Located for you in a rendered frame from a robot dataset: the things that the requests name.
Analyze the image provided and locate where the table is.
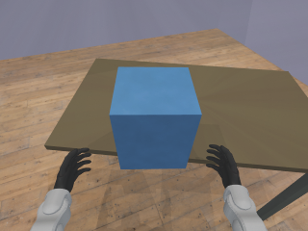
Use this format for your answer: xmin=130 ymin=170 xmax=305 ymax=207
xmin=44 ymin=58 xmax=308 ymax=221

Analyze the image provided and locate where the robot right hand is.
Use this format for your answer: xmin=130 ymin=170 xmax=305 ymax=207
xmin=206 ymin=144 xmax=242 ymax=189

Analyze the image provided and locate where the robot right forearm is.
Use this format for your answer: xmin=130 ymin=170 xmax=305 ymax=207
xmin=223 ymin=184 xmax=268 ymax=231

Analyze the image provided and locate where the robot left forearm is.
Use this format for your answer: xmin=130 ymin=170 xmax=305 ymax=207
xmin=30 ymin=188 xmax=72 ymax=231

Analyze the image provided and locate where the robot left hand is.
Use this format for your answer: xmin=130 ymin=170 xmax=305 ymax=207
xmin=54 ymin=147 xmax=91 ymax=192

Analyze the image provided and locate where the carton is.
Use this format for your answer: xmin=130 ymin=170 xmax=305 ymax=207
xmin=109 ymin=66 xmax=202 ymax=169

